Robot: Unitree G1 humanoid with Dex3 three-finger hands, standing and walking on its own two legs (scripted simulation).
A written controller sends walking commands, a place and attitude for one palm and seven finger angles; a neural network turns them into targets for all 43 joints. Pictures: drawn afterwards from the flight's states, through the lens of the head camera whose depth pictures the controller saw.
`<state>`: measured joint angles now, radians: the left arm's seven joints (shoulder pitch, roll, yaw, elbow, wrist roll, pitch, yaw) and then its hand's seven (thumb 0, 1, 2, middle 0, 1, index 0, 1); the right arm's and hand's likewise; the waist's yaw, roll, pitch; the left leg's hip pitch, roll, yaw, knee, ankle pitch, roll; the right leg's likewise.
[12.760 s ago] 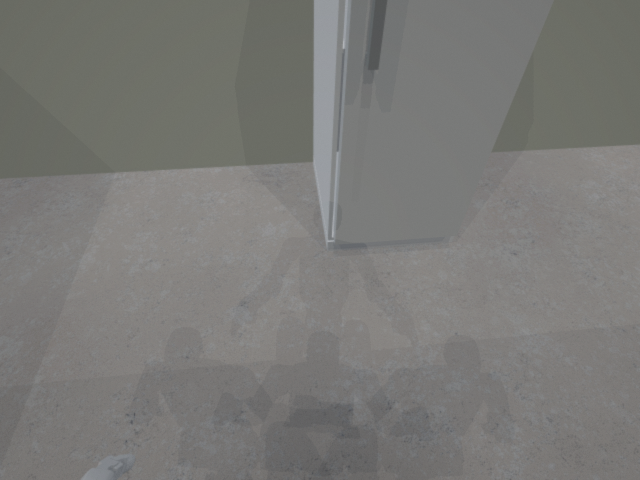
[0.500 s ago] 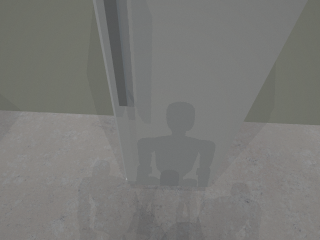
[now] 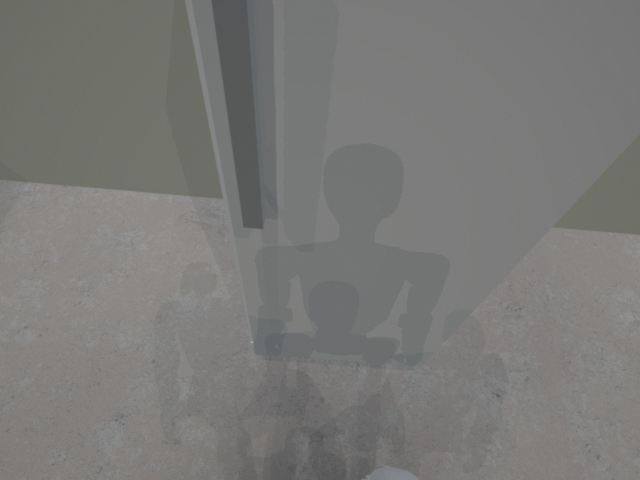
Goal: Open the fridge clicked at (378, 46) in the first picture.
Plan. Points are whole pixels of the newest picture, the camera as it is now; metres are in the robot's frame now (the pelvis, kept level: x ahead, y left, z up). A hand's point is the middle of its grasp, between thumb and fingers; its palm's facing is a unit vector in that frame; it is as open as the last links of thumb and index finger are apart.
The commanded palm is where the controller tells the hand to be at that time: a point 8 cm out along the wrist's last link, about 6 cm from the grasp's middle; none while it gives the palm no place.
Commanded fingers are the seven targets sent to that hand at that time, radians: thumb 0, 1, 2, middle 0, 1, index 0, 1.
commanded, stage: come to a stop and stand still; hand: left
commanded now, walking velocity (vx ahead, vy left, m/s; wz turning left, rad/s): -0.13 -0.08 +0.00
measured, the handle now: (245, 71) +0.45 +0.12 +0.25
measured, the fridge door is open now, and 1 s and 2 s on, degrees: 0 0 0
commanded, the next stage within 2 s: look again from close up in 1.42 s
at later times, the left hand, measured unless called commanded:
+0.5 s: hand out of the picture +0.06 +0.14 -0.18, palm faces +0.06 -0.98 -0.19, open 7.2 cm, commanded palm none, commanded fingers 0.00 0.90 0.90 -0.20 -0.30 -0.20 -0.30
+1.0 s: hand out of the picture -0.02 +0.13 -0.18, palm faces -0.03 -0.98 -0.19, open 7.3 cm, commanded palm none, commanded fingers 0.00 0.90 0.90 -0.20 -0.30 -0.20 -0.30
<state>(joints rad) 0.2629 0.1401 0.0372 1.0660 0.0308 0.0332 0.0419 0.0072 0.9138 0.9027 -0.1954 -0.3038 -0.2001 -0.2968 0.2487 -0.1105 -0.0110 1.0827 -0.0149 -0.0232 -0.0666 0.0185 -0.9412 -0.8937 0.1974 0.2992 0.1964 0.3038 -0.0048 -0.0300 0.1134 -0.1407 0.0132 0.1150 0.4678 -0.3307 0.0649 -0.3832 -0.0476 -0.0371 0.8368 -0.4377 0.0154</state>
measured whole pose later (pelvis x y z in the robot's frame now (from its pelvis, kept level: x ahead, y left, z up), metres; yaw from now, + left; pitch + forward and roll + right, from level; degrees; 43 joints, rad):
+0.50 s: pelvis -0.01 -0.04 -0.01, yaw +1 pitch +0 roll +1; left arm 0.17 0.18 0.05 0.95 0.04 0.01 0.03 -0.01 0.93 0.90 -0.20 -0.30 -0.20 -0.30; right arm 0.18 -0.16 -0.05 1.00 -0.01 0.03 -0.02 0.01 -0.92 -0.89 0.19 0.30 0.19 0.30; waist 0.02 -0.06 0.09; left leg -0.32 0.00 0.06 0.75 -0.43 -0.04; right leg -0.35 -0.08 -0.06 0.56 -0.21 0.01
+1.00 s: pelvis -0.01 -0.04 -0.01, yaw +0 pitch +1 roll -1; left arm 0.30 0.12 -0.01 1.11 0.02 -0.02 0.03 0.01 0.93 0.90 -0.20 -0.30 -0.20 -0.30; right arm 0.32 -0.15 -0.01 1.08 -0.02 0.00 -0.02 0.01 -0.92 -0.89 0.20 0.30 0.20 0.30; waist -0.04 0.04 0.05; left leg -0.27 0.04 0.08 0.57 -0.31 0.01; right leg -0.23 0.00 -0.05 0.53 -0.32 -0.01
